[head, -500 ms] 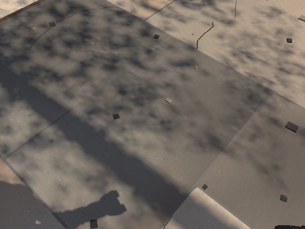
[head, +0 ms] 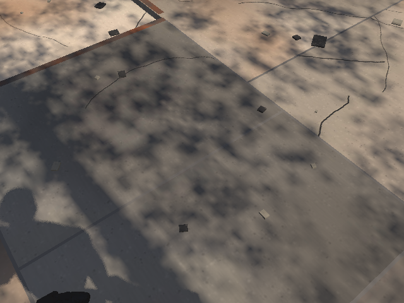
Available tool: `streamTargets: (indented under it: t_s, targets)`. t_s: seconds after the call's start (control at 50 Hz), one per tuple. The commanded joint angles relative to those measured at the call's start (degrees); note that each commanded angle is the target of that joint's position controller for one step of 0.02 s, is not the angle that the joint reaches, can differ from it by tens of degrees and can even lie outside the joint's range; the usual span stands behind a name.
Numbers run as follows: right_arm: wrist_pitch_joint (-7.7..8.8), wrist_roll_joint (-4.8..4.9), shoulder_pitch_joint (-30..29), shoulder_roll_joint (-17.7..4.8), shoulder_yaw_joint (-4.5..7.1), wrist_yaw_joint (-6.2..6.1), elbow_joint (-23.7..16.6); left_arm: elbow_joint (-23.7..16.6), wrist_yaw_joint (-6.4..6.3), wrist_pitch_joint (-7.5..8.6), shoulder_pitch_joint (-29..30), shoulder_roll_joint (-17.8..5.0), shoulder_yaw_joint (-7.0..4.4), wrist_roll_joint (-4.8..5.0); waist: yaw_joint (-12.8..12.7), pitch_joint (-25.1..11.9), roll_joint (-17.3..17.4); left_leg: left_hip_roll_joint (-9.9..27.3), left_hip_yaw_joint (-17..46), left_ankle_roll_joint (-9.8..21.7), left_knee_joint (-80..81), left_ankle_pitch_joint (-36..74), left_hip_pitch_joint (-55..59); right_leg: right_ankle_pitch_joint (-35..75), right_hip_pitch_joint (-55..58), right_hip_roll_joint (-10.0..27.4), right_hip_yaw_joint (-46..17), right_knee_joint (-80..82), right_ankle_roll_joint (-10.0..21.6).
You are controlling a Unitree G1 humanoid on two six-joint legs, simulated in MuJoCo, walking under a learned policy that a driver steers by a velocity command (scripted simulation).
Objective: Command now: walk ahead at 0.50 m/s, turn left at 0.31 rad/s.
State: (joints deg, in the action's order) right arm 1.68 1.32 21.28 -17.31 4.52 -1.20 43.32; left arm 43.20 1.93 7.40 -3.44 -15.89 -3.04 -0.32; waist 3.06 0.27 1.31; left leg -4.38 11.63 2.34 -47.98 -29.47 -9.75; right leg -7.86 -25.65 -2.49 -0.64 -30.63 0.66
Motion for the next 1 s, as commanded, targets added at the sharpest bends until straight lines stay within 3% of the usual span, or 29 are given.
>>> streamTargets:
  t_s: [0.02,0.04,0.06,0.08,0.1,0.14,0.2,0.26,0.32,0.38,0.42,0.44,0.46,0.48,0.5,0.52,0.54,0.56,0.58,0.62,0.66,0.72,0.78,0.86,0.92,0.94,0.96,0.98,1.0]
  targets:
    - [1.52,0.87,0.87,-7.59,0.73,-0.01,-4.51,0.91,0.05,-0.29,-14.82,-8.25,-2.80,1.19,-7.73,-6.98,-9.14,3.10,-0.12,-0.54,-26.01,2.04,-34.87,-23.85,36.85,22.26,-37.34,15.33,12.45]
    - [1.55,0.07,-3.47,-7.25,0.61,-0.18,-5.52,0.31,-0.04,-0.67,-11.63,-7.37,-2.25,0.35,-6.94,-3.57,-4.96,5.18,-2.46,-0.46,-24.55,5.90,-33.23,-17.11,30.28,19.82,-30.27,15.78,11.02]
    - [1.86,-0.80,-6.13,-6.55,0.62,-0.03,-6.38,0.54,-0.12,-0.93,-9.98,-6.26,-1.84,0.00,-6.15,-0.58,-4.42,6.71,-3.02,-0.48,-21.25,8.62,-32.52,-10.55,25.14,17.97,-25.73,16.81,11.24]
    - [2.02,-0.84,-6.02,-5.67,0.61,0.34,-6.59,0.74,-0.38,-0.86,-9.38,-5.40,-1.38,-0.46,-4.66,-0.46,-6.02,8.46,-3.54,-0.36,-18.51,10.63,-29.66,-5.57,22.23,16.30,-22.09,17.68,10.78]
    - [2.04,-0.67,-5.37,-4.66,0.44,0.62,-6.38,1.11,-0.49,-0.79,-9.52,-4.77,-1.16,-0.37,-4.06,-0.75,-7.19,9.05,-4.54,-0.53,-16.30,11.35,-27.92,-2.43,21.04,15.04,-19.65,18.61,10.77]
    - [1.95,-0.73,-5.84,-2.82,-0.11,0.90,-6.59,2.09,-0.71,-0.62,-10.80,-5.81,-1.31,0.38,-3.85,-0.64,-7.27,9.78,-6.42,-1.24,-11.79,11.94,-27.91,2.45,19.99,14.92,-16.41,20.25,11.95]
    - [2.23,-1.11,-11.39,-1.23,-1.07,1.14,-8.42,3.19,-1.20,-0.95,-12.29,-8.54,-1.93,0.89,-5.15,0.51,-5.65,10.52,-8.09,-2.41,-1.34,18.71,-28.89,6.88,19.68,14.94,-12.24,22.39,12.47]
    - [2.69,-0.79,-16.55,-0.53,-1.56,1.73,-9.35,4.25,-1.40,-1.56,-14.18,-9.41,-1.92,1.33,-6.85,1.31,-5.58,9.32,-9.88,-2.76,8.75,27.67,-25.58,9.37,19.14,13.12,-7.35,22.70,10.94]
    - [2.97,-0.26,-21.17,-0.79,-1.61,2.39,-10.53,5.96,-1.41,-2.22,-17.65,-9.73,-1.78,1.67,-8.41,2.24,-5.54,7.88,-10.96,-2.61,14.10,31.31,-22.99,10.10,20.61,13.95,-6.18,21.76,10.22]
    - [3.24,-0.10,-23.50,-1.89,-1.30,3.10,-11.74,7.26,-1.61,-3.17,-19.03,-10.55,-1.96,1.90,-7.78,3.12,-6.04,7.15,-10.83,-0.73,17.60,27.66,-22.54,12.97,25.27,16.45,-6.80,19.27,9.10]
    - [3.39,-0.37,-19.37,-3.78,-0.42,3.17,-10.79,7.43,-1.90,-3.79,-17.98,-11.70,-2.26,1.96,-4.33,0.71,-6.50,5.38,-12.35,1.17,20.16,25.33,-15.07,24.22,26.61,16.32,-5.44,13.54,7.72]
    - [3.31,-0.70,-12.43,-5.79,0.76,2.86,-8.57,7.32,-2.02,-4.01,-17.53,-11.26,-2.04,1.96,-0.68,-3.61,-5.62,4.01,-13.64,2.76,21.60,25.98,-4.81,31.62,24.95,14.07,-3.18,5.47,6.45]
    - [3.11,-1.07,-2.85,-8.75,2.00,2.28,-6.25,6.30,-2.14,-3.90,-16.92,-9.47,-1.20,1.14,3.55,-10.43,-3.68,8.51,-9.29,5.35,19.59,26.87,10.46,26.60,17.02,11.50,-1.12,-7.26,4.53]
    - [2.61,-2.01,3.58,-14.68,3.30,1.89,-5.34,4.50,-1.92,-2.87,-21.74,-3.62,0.75,0.25,3.17,-19.17,9.27,23.41,14.41,13.55,20.79,20.44,32.42,3.09,-5.43,3.17,2.71,-29.94,0.24]
    - [2.32,-1.15,5.12,-11.38,2.39,2.08,-4.61,5.15,-1.58,-1.68,-21.64,-4.67,0.72,0.75,3.49,-22.61,13.37,27.22,29.68,16.35,28.80,13.32,33.58,-24.97,-13.89,0.85,-4.16,-39.09,0.30]
    - [2.41,-0.90,1.35,-8.46,1.20,2.20,-4.69,3.84,-1.17,-1.10,-17.17,-9.38,-0.69,2.28,3.03,-13.55,8.94,25.11,23.30,13.88,30.25,9.70,26.74,-22.44,-18.84,4.39,-5.29,-42.78,1.04]
    - [2.47,-0.91,-2.59,-7.04,0.65,2.25,-5.16,2.90,-1.10,-0.93,-13.40,-9.33,-0.68,2.58,1.61,-7.62,5.91,22.62,15.86,12.38,31.62,12.41,18.55,-17.20,-18.69,6.99,-3.53,-41.00,1.38]
    - [2.63,-1.32,-5.70,-5.68,0.21,2.52,-5.16,2.70,-1.25,-1.07,-11.74,-8.63,-0.74,1.74,-0.01,-3.59,3.14,20.29,10.95,11.71,33.73,16.78,11.22,-13.32,-16.88,8.60,-2.79,-37.64,1.03]
    - [3.02,-1.69,-7.81,-4.36,-0.19,2.69,-5.27,3.03,-1.38,-1.63,-12.37,-8.09,-1.01,1.13,-2.05,-2.04,3.77,18.43,7.39,11.01,35.62,20.94,6.11,-10.43,-13.45,10.16,-3.29,-34.72,0.70]
    - [3.72,-1.58,-9.11,-4.26,-0.06,2.85,-4.62,3.79,-1.43,-2.88,-14.25,-5.63,-0.59,0.97,-4.10,-1.59,4.41,16.98,3.41,11.49,38.55,25.48,0.84,-7.59,-9.29,10.62,-2.86,-32.25,-0.36]
    - [4.34,-1.41,-8.30,-5.39,0.28,2.65,-3.37,2.98,-1.69,-3.58,-12.09,-4.96,-0.48,0.60,-4.42,-0.26,3.38,16.65,0.20,12.12,40.19,29.06,-0.56,-3.54,-10.94,10.81,-2.66,-28.13,-1.42]
    - [4.19,-1.28,-5.90,-6.44,0.52,1.96,-1.49,1.18,-1.46,-3.35,-5.89,-4.19,-0.15,0.20,-2.82,1.43,1.78,15.42,-3.81,11.09,41.14,31.13,0.22,6.39,-12.60,10.43,-2.37,-17.09,-2.12]
    - [3.82,-0.84,-2.94,-7.76,0.74,1.40,0.40,-0.38,-0.73,-2.68,0.44,-3.12,0.49,0.53,-0.48,2.65,1.50,14.36,-6.90,9.58,41.48,30.04,0.49,14.22,-9.44,8.41,-0.63,-6.72,-1.85]
    - [2.86,-0.34,1.39,-8.51,0.97,1.13,3.50,-2.84,0.34,-2.24,6.45,-3.80,0.64,1.07,1.27,4.04,1.41,17.29,-6.30,9.08,39.08,30.29,7.74,13.04,-10.63,7.13,-0.86,-0.64,-0.48]
    - [1.83,-0.17,1.86,-9.13,1.29,0.72,4.91,-3.54,1.06,-1.88,6.21,-5.19,0.30,1.03,-0.11,3.12,2.40,19.36,-5.57,7.69,34.76,37.07,13.48,6.46,-8.91,6.11,-0.44,1.97,1.73]
    - [1.51,-0.20,1.25,-9.57,1.39,0.60,5.01,-3.03,1.06,-1.77,3.82,-6.14,-0.13,0.98,-1.62,1.51,3.25,19.03,-5.98,7.01,31.69,44.38,14.26,4.26,-4.75,4.80,0.86,2.50,2.63]
    - [1.12,-0.24,0.24,-9.55,1.28,0.48,4.98,-1.37,0.82,-1.70,-1.98,-7.67,-1.09,0.85,-5.00,-2.07,3.27,17.10,-7.78,5.84,24.78,53.46,13.57,4.28,3.83,2.92,2.77,3.95,4.02]
    - [0.94,-0.71,0.44,-7.98,0.53,0.28,4.54,1.29,0.27,-1.74,-11.27,-10.70,-2.50,0.60,-8.77,-8.76,2.05,14.05,-10.13,4.08,13.22,52.74,7.95,6.29,18.43,4.58,1.30,2.40,6.20]
    - [1.73,-1.55,5.17,-3.08,-1.22,0.58,2.63,2.41,-0.25,-2.00,-19.35,-16.42,-3.87,-0.42,-8.85,-18.66,-7.87,7.58,-13.17,0.29,-8.48,33.35,-12.34,4.76,41.98,19.03,-19.38,1.08,13.74]
